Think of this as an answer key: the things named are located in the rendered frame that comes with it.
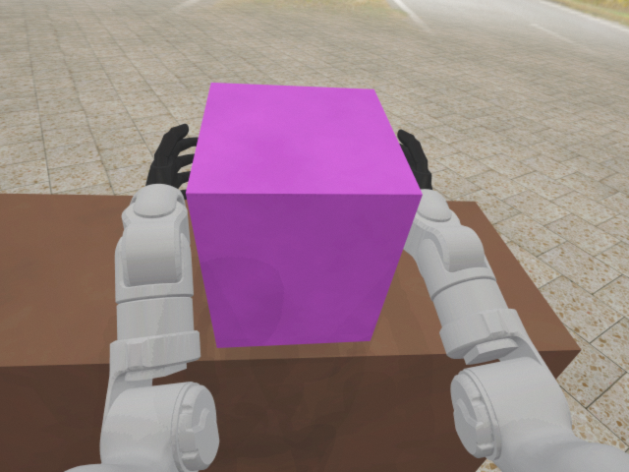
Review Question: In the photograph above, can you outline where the robot right hand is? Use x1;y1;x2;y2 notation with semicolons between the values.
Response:
397;129;432;190

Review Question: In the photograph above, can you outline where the pedestal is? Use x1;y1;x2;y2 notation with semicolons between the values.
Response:
0;194;582;472

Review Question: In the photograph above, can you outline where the left robot forearm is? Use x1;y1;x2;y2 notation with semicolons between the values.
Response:
100;184;200;462

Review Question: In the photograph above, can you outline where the carton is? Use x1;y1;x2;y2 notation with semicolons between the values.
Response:
186;83;423;348

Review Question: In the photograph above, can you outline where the robot left hand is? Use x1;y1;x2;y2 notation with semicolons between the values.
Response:
145;124;199;200

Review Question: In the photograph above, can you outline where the left robot upper arm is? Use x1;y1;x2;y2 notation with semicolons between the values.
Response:
64;382;219;472

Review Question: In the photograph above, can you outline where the right robot forearm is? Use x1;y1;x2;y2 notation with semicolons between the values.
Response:
403;189;572;429

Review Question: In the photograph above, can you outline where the right robot upper arm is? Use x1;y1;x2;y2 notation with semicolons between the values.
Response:
450;357;629;472

